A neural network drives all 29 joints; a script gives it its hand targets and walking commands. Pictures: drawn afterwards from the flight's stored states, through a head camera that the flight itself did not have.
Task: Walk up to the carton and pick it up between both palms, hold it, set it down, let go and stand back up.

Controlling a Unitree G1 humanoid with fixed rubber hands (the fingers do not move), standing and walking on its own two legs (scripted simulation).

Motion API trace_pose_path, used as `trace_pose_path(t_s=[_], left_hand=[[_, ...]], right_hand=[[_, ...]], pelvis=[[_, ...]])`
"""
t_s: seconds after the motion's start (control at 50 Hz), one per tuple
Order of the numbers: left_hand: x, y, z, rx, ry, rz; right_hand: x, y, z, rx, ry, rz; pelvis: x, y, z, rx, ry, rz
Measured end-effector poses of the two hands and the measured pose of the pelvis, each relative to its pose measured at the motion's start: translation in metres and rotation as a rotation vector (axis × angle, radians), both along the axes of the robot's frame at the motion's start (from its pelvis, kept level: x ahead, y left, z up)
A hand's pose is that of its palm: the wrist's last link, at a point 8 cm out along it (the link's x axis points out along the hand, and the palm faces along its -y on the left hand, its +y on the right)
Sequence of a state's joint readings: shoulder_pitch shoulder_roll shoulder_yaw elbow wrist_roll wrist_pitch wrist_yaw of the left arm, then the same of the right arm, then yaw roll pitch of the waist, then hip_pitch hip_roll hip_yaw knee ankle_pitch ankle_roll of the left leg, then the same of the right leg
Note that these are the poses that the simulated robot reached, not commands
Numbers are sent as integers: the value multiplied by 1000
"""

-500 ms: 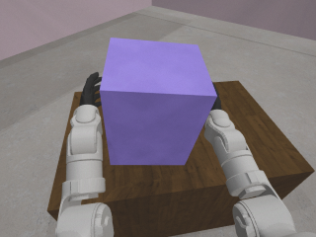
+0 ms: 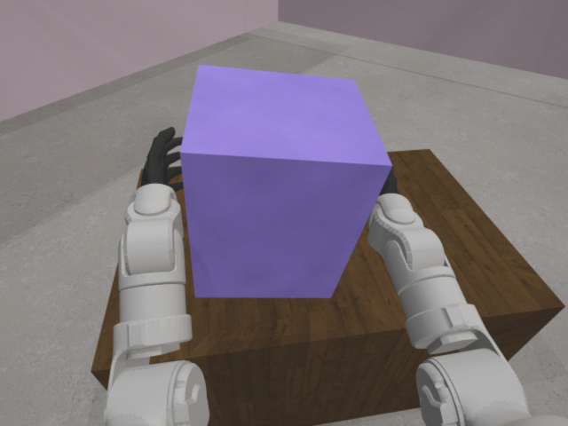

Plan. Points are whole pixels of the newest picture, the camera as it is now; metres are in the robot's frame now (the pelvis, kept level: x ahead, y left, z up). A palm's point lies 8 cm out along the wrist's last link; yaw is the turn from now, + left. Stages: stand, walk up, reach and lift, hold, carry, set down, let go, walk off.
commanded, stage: hold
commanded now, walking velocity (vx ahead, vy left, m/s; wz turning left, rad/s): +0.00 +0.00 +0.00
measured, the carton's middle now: (271, 193) +0.38 +0.01 +0.16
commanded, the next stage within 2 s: none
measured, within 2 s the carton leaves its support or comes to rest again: neither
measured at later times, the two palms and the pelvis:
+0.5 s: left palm (155, 191) +0.37 +0.17 +0.18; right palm (372, 189) +0.37 -0.13 +0.17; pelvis +0.01 +0.00 +0.00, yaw +1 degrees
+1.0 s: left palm (164, 186) +0.37 +0.15 +0.19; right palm (382, 192) +0.36 -0.15 +0.17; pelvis +0.01 +0.00 +0.00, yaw +0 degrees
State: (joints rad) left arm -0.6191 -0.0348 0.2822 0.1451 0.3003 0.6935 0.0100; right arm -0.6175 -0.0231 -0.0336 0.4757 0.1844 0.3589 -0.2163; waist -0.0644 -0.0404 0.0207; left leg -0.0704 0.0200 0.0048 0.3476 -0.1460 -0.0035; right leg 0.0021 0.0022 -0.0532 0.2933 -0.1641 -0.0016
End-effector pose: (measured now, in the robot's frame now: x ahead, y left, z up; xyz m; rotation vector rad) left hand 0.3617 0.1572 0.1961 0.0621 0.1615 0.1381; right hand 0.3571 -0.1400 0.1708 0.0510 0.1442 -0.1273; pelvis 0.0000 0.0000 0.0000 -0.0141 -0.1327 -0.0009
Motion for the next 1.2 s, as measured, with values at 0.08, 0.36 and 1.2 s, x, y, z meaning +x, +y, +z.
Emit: trace_pose_path(t_s=[0.08, 0.36, 1.2], left_hand=[[2, -2, 3, -1, 2, 2], [15, 0, -3, -20, 14, -10], [6, 5, -12, -20, 13, 3]], right_hand=[[3, -2, 3, 6, 1, 3], [14, 0, 3, -31, 8, -2], [10, 4, 0, -30, -2, 10]], pelvis=[[-3, -4, 0, 2, 6, 4], [8, -9, 1, 3, 5, 12], [7, -9, 1, -1, -4, 23]])
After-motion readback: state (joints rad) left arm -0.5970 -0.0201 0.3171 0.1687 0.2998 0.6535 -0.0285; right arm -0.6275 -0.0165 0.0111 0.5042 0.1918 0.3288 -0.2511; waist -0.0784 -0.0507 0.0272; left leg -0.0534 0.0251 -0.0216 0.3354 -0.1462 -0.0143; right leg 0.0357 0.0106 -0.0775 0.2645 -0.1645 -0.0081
